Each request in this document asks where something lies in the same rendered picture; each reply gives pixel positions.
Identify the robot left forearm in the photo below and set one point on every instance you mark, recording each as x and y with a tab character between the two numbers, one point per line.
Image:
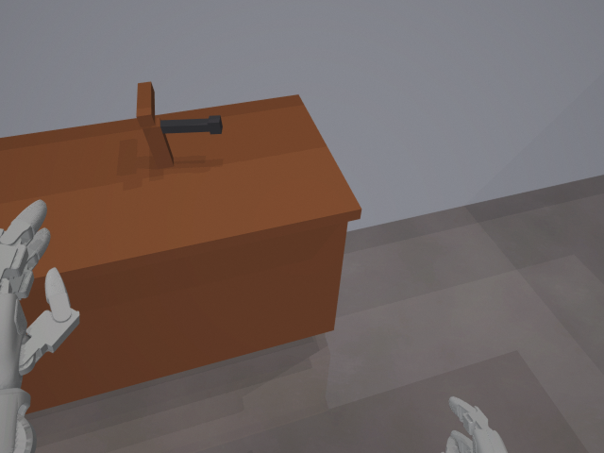
17	435

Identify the counter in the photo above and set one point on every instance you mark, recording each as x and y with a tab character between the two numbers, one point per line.
179	250

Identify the left robot hand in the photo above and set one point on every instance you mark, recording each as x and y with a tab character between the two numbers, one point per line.
21	247

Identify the right robot hand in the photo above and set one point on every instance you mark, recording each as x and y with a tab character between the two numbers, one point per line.
484	439

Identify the tap lever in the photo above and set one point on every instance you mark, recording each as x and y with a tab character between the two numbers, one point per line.
213	125

